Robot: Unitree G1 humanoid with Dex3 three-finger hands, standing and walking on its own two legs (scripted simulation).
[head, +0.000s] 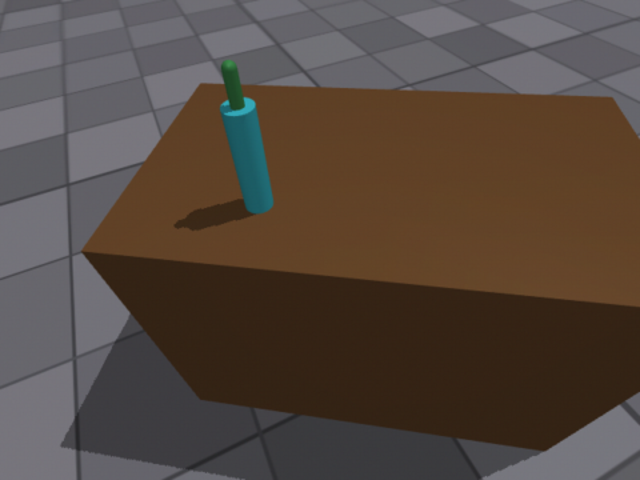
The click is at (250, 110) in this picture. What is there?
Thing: necked bottle
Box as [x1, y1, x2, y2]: [220, 60, 273, 213]
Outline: 225,60 221,65 221,70 228,99 222,103 220,106 220,111 245,206 251,212 260,213 269,209 273,201 255,104 251,99 242,96 236,66 231,60
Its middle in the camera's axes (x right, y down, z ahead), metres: -0.12 -0.15 +0.63
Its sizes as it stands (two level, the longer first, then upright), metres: 0.053 0.053 0.271
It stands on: a support 0.75 m high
